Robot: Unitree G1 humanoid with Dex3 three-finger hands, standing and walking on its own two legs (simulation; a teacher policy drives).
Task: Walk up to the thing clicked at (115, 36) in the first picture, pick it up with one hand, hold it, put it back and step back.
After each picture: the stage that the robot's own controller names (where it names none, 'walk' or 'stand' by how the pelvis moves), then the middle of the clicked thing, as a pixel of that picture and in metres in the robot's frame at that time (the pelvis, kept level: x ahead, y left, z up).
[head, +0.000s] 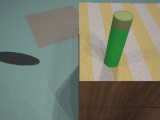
stand; (116, 42) +0.52 -0.13 +0.07
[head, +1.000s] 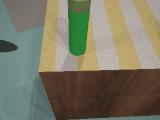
walk; (78, 27) +0.51 +0.04 +0.10
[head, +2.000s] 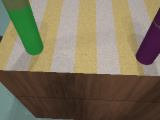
stand; (25, 25) +0.49 +0.21 +0.12
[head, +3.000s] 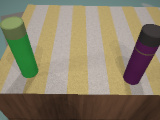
stand; (22, 51) +0.46 +0.23 +0.08
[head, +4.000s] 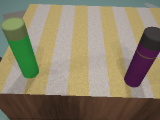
stand; (23, 51) +0.45 +0.24 +0.07
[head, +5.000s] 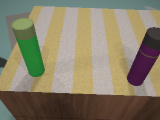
stand; (30, 51) +0.47 +0.21 +0.06
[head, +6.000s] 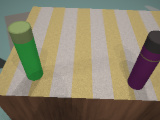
stand; (28, 54) +0.45 +0.22 +0.06
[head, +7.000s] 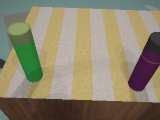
stand; (28, 55) +0.44 +0.22 +0.06
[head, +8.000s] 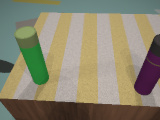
rise first; (34, 58) +0.44 +0.22 +0.07
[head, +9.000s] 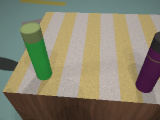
go down; (38, 54) +0.46 +0.21 +0.07
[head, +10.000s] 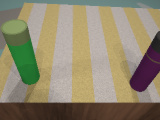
go down; (24, 56) +0.43 +0.20 +0.08
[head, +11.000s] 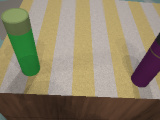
close in; (24, 47) +0.44 +0.20 +0.09
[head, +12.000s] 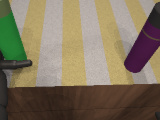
close; (6, 34) +0.46 +0.22 +0.13
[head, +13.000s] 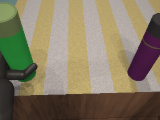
lift; (15, 49) +0.38 +0.19 +0.17
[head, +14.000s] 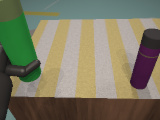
lift; (17, 42) +0.32 +0.17 +0.27
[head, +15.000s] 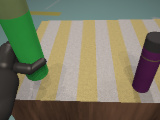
hold; (25, 41) +0.33 +0.16 +0.26
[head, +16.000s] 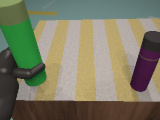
hold; (24, 47) +0.34 +0.17 +0.24
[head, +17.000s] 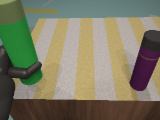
crouch; (19, 45) +0.33 +0.18 +0.24
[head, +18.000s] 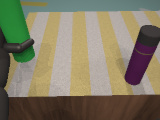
crouch; (13, 23) +0.43 +0.20 +0.25
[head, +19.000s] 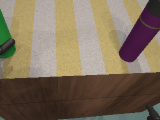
lower; out of the picture +0.48 +0.23 +0.13
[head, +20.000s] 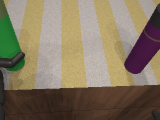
lower; (3, 37) +0.44 +0.22 +0.13
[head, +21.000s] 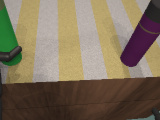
lower; (0, 31) +0.46 +0.22 +0.13
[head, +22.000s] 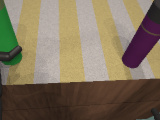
lower; (0, 31) +0.46 +0.22 +0.13
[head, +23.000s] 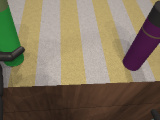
loosen; (3, 31) +0.47 +0.22 +0.13
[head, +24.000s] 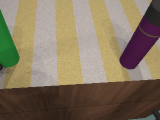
withdraw; out of the picture +0.45 +0.22 +0.13
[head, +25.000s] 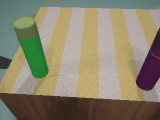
sink last; (33, 51) +0.45 +0.21 +0.09
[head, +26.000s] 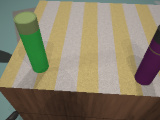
stand; (34, 46) +0.47 +0.21 +0.08
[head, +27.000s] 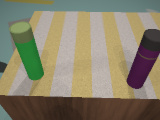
stand; (29, 54) +0.47 +0.22 +0.07
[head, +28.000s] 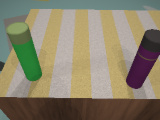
stand; (27, 55) +0.45 +0.22 +0.07
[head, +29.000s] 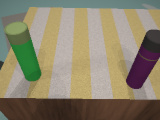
stand; (26, 55) +0.45 +0.22 +0.06
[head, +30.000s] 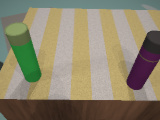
stand; (26, 56) +0.44 +0.22 +0.06
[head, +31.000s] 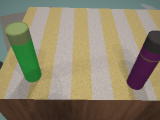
stand; (26, 55) +0.44 +0.22 +0.06
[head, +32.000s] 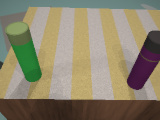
walk; (26, 55) +0.44 +0.22 +0.06
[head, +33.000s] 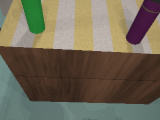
walk; (32, 4) +0.61 +0.22 +0.08
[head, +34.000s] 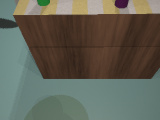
walk; out of the picture +0.87 +0.25 +0.09
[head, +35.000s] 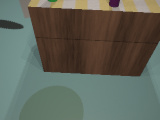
stand; out of the picture +1.10 +0.22 +0.09
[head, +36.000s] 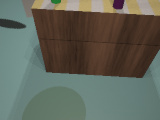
stand; out of the picture +1.08 +0.20 +0.07
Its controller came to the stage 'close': yes
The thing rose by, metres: 0.22
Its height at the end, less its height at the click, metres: +0.00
